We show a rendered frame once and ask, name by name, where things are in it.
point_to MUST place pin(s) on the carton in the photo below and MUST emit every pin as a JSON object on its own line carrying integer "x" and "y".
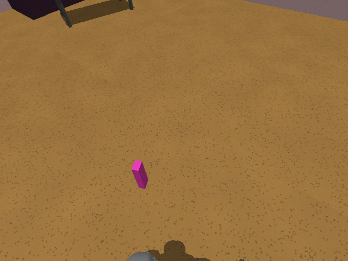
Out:
{"x": 140, "y": 174}

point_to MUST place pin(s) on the sofa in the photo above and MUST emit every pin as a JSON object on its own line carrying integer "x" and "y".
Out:
{"x": 38, "y": 8}

